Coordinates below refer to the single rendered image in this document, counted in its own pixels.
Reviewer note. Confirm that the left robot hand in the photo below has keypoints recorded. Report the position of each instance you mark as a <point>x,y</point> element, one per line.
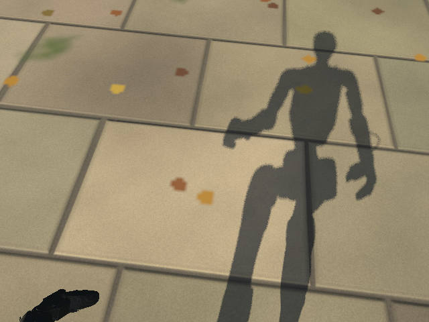
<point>59,304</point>

